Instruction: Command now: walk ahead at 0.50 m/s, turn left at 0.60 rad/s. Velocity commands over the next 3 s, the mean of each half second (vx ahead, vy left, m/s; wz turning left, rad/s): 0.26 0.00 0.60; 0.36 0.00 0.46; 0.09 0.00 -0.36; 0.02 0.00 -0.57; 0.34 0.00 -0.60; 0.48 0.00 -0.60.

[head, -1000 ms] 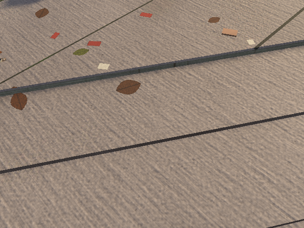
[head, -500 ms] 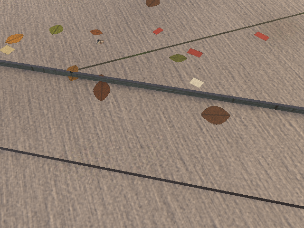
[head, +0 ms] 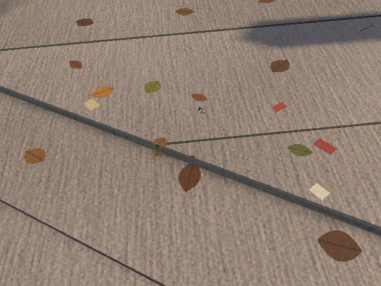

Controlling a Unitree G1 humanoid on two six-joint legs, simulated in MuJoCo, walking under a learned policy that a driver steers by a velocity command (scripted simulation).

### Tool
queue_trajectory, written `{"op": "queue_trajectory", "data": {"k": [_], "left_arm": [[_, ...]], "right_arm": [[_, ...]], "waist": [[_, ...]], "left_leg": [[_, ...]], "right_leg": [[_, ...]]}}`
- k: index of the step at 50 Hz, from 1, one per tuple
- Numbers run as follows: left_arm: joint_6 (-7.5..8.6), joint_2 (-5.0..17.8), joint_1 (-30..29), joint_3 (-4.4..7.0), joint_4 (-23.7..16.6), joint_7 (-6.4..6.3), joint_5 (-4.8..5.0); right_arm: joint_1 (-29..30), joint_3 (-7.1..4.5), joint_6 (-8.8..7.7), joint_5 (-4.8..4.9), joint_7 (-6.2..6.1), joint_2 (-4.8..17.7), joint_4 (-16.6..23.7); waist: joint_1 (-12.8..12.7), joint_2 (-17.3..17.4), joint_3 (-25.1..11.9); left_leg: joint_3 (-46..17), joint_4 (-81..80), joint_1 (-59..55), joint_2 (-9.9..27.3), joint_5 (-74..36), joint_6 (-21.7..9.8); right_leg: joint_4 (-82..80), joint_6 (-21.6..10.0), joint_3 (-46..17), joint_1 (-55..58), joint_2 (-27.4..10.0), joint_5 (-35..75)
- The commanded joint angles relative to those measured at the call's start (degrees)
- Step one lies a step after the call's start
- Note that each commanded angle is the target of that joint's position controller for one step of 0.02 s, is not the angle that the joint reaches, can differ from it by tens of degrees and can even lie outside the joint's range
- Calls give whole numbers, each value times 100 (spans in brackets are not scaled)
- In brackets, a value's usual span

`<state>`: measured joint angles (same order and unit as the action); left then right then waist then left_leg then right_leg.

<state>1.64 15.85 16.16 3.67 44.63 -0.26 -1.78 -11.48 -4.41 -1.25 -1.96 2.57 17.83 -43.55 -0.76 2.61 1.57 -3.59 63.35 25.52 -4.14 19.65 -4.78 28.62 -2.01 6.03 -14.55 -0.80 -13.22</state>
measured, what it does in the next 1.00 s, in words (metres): walks ahead, turning left: left foot, then right foot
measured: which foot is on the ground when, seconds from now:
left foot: up 0.00-0.30, down 0.32-0.88, up 0.90-1.00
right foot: down 0.00-0.32, up 0.34-0.82, down 0.84-1.00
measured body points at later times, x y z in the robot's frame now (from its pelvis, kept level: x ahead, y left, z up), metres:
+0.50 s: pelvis +0.19 +0.05 +0.00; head +0.23 +0.07 +0.44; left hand +0.24 +0.33 -0.13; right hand +0.38 -0.18 -0.11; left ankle +0.25 +0.11 -0.74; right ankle +0.20 -0.11 -0.65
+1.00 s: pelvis +0.37 +0.06 +0.02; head +0.40 +0.07 +0.47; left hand +0.35 +0.35 -0.08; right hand +0.60 -0.13 -0.10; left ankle +0.29 +0.12 -0.67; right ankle +0.44 -0.04 -0.71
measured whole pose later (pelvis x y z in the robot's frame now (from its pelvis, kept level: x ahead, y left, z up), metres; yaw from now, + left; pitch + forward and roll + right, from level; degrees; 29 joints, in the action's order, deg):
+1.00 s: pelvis +0.37 +0.06 +0.02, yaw +30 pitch +2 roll -1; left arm 2.5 14.1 13.5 2.2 41.1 -0.6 -1.3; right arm -16.6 -4.1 -1.9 -2.2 0.6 16.6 -43.0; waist -0.1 2.1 0.1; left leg -5.7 52.8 22.2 -6.0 25.4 -2.0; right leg 30.7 -0.6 -0.4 -17.5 1.4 -15.1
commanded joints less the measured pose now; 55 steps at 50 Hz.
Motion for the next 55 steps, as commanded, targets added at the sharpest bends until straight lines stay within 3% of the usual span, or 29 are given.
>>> {"op": "queue_trajectory", "data": {"k": [1, 3, 5, 10, 12, 14, 15, 16, 17, 18, 19, 21, 22, 25, 29, 33, 38, 41, 42, 43, 44, 45, 46, 47, 48, 49, 51, 53, 55], "left_arm": [[303, 538, -244, 78, -350, -17, 22], [395, 555, 90, 84, -209, 7, 49], [394, 543, 296, 70, -126, 7, 65], [240, 648, 396, 82, -82, -78, 138], [154, 793, 469, 130, -29, -116, 163], [67, 919, 377, 178, -41, -161, 198], [15, 929, 241, 185, -89, -162, 230], [9, 899, 266, 178, -148, -135, 229], [-35, 99, 577, -1, -429, -79, 134], [-168, 432, 688, 41, -582, -80, 131], [-208, 510, 427, 50, -538, -81, 64], [-138, 497, -221, 21, -613, -51, -6], [-186, 539, -232, 34, -651, -25, -78], [-303, 402, -76, -5, -579, 43, -100], [-284, 404, -617, 2, -754, 37, -120], [-227, 343, -1189, -29, -958, 4, -106], [-107, 348, -1561, -56, -1156, 40, -36], [0, 352, -1371, -63, -1193, 23, 34], [58, 324, -780, -56, -1039, -2, 30], [125, 497, -330, 1, -897, -53, -33], [134, 1000, 173, 143, -803, -89, -176], [93, 1357, 641, 251, -652, -129, -174], [109, 983, 600, 167, -602, -124, -41], [131, 728, 370, 98, -606, -94, 52], [143, 579, 117, 55, -569, -64, 95], [157, 491, -77, 23, -533, -32, 111], [149, 546, -254, 43, -450, 35, 88], [93, 663, -196, 111, -317, 47, 113], [-1, 818, -115, 204, -274, 27, 136]], "right_arm": [[-72, -13, 43, -40, 152, 244, 371], [152, 10, 77, 6, 137, 179, 458], [372, 34, 93, 8, 104, 120, 570], [1127, 184, 116, 4, 207, -206, 859], [1014, 147, 132, -51, 182, -96, 884], [415, 49, 89, -106, 104, 113, 765], [-230, -19, 11, -149, 32, 207, 568], [-823, -109, -69, -223, -75, 472, 416], [-744, -225, -89, -133, -159, 1060, 482], [-1090, -390, -1, 182, -169, 1414, 617], [-930, -337, 94, 251, -215, 1083, 625], [-299, -155, 174, 222, -263, 448, 619], [-221, -121, 164, 235, -291, 333, 615], [-266, -151, 39, 127, -238, 441, 561], [-574, -197, -2, 104, -197, 529, 479], [-1004, -234, -8, 99, -203, 628, 349], [-1200, -263, -54, 53, -149, 743, 295], [-1063, -275, -65, 53, -128, 756, 326], [-841, -243, -75, 107, -147, 681, 346], [-800, -159, -126, 169, -195, 407, 355], [-641, -48, -164, 261, -253, 107, 499], [-654, -41, -204, 136, -283, 172, 642], [-768, -81, -212, -54, -278, 345, 502], [-794, -70, -197, -59, -246, 264, 391], [-741, -44, -174, -49, -207, 211, 405], [-676, -12, -149, -56, -177, 165, 432], [-625, 81, -78, -32, -132, 15, 398], [-309, 175, -29, 60, -110, -115, 496], [-74, 209, 10, 132, -158, -60, 566]], "waist": [[167, -711, 239], [99, -548, 233], [65, -619, 119], [-212, -962, 86], [-176, -1064, -70], [89, -1078, -402], [388, -852, -763], [728, -344, -1165], [249, 772, -1633], [503, 897, -2576], [447, 190, -2203], [217, -118, -825], [104, 51, -586], [-12, -5, -656], [177, 123, -332], [426, 173, -169], [531, 285, -103], [333, 335, -88], [-65, 251, -159], [-290, -12, -334], [-516, -1022, -668], [-528, -1973, -819], [-371, -1273, -464], [-161, -550, -171], [34, -404, -129], [144, -611, -126], [207, -953, -347], [142, -1099, -436], [50, -1191, -565]], "left_leg": [[-132, 514, 1234, 577, -830, 152], [-78, 430, 1378, 581, -1120, 253], [173, -25, 1432, 547, -1159, 354], [903, -2242, 617, 433, -1595, 329], [1037, -2652, 297, 292, -1241, 197], [1025, -3037, -283, 53, -877, -48], [977, -3524, -975, -104, -1187, -184], [433, -3995, -2093, 251, -2377, -379], [-1540, -3275, -3603, 1955, -5515, -832], [-3163, -3571, -4046, 2630, -6169, -1905], [-2646, -3809, -3781, 2387, -4752, -1803], [-2038, -4554, -2318, 1653, -2023, -1288], [-1926, -4769, -1850, 1404, -1581, -1139], [-1770, -5038, -1358, 1079, -1008, -1042], [-2204, -5367, -1310, 1043, 566, -1040], [-2515, -5417, -1649, 1098, 853, -988], [-2679, -5179, -1600, 1031, 858, -1024], [-2762, -4895, -1182, 920, 662, -954], [-2459, -4521, -744, 760, 108, -771], [-2101, -3992, -142, 498, -575, -489], [-1230, -2822, 725, -167, -719, -115], [-526, -1638, 1264, -587, 662, 85], [-681, -682, 1401, -343, 1355, 136], [-703, -353, 1273, -168, 1120, 201], [-500, -462, 1146, 72, 851, 266], [-255, -736, 933, 222, 652, 363], [173, -1257, 298, 142, 330, 564], [264, -2078, -170, 72, -115, 654], [242, -2719, -497, 18, -619, 645]], "right_leg": [[-2167, -410, -1527, 460, -1429, -535], [-1951, -478, -831, 680, -1407, 1443], [-1577, -523, -185, 972, -1327, 3333], [-1157, -388, 614, 1166, -1131, 3884], [-770, -335, 632, 1474, -1260, 4515], [182, -308, 639, 1651, -1336, 5165], [1176, -237, 703, 1490, -1250, 4809], [2564, 12, 752, 664, -1052, 3321], [4205, 264, 714, -1212, -373, -2085], [5353, 384, -327, -1827, 253, -2602], [5346, 359, -785, -2154, -131, -2046], [4372, 343, -797, -2251, -445, -1239], [3982, 370, -804, -2014, -483, -1096], [3535, 402, -725, -1582, -398, -726], [2863, 496, -840, -2117, -408, -391], [2166, 549, -862, -2478, -326, -277], [1458, 421, -747, -2047, -32, -589], [709, 302, -716, -1072, 223, -732], [147, 163, -533, -134, 316, -476], [-114, -7, -811, 910, 62, -325], [-512, -456, -2278, 1829, -859, -1171], [-1160, -1162, -4023, 2072, -1951, -744], [-1116, -1549, -4478, 1692, -2239, 255], [-985, -1624, -3982, 1309, -2077, 1070], [-974, -1478, -3452, 1126, -1835, 1691], [-981, -1265, -2909, 983, -1532, 2614], [-790, -974, -2018, 730, -907, 4115], [-683, -834, -1706, 603, -622, 4358], [-548, -724, -1790, 624, -554, 3970]]}}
